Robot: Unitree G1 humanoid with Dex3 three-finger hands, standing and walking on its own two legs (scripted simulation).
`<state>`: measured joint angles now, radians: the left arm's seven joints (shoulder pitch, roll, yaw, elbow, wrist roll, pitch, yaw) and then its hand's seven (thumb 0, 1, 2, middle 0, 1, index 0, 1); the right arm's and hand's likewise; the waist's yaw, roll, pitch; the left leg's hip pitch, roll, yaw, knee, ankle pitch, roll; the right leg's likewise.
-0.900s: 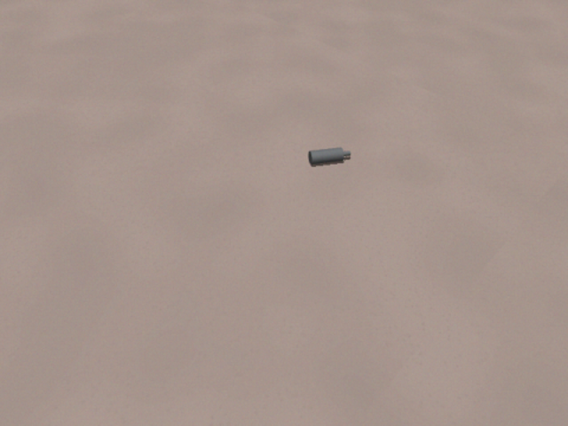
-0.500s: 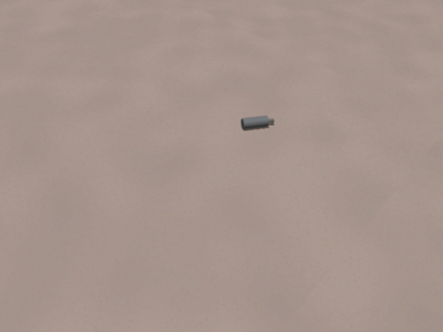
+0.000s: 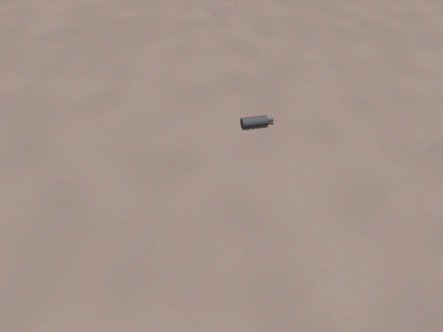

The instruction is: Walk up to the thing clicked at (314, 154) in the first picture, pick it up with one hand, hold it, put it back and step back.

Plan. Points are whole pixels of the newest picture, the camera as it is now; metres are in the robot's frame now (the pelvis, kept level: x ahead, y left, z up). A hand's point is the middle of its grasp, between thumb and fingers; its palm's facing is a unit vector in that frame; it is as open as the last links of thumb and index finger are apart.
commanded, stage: stand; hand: left
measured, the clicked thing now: (257, 121) +1.54 -0.28 -0.75
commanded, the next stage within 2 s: walk up in 0.22 s
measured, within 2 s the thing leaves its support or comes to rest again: neither
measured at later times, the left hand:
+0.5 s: hand out of the picture +0.15 +0.24 -0.14, palm faces -0.03 -0.93 -0.37, open 7.4 cm
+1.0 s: hand (167, 301) +0.24 +0.12 -0.20, palm faces +0.07 -0.96 -0.27, open 7.4 cm
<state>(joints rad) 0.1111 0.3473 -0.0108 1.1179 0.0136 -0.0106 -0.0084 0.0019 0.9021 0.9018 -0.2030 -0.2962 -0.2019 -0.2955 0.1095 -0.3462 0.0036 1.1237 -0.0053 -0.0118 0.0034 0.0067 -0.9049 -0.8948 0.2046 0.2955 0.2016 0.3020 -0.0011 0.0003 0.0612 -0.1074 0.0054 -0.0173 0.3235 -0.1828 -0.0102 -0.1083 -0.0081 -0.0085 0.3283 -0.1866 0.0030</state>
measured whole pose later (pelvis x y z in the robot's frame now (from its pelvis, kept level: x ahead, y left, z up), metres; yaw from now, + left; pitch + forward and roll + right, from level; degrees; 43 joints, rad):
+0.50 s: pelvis +0.05 -0.06 -0.01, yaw -1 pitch -2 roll +2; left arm 0.15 0.48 0.13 0.97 0.06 0.03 -0.14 0.00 0.90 0.90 -0.20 -0.30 -0.20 -0.30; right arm 0.34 -0.44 -0.10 1.04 -0.05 -0.07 0.01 0.01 -0.90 -0.89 0.21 0.30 0.21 0.30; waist -0.01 -0.05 0.03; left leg -0.06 0.06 -0.03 0.41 -0.32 -0.02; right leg -0.44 -0.11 0.05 0.73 -0.38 -0.01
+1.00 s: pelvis +0.25 -0.15 -0.03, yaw +4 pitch -2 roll +0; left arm 0.34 0.43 0.08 0.90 0.04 -0.01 -0.10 0.01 0.90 0.90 -0.20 -0.30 -0.20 -0.30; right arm 0.24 -0.41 -0.08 0.89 -0.02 -0.11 0.03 0.01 -0.90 -0.89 0.21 0.30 0.20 0.30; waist 0.06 -0.09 0.08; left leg -0.41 0.03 0.09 0.63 -0.18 0.04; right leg -0.13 -0.01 -0.11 0.72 -0.49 -0.06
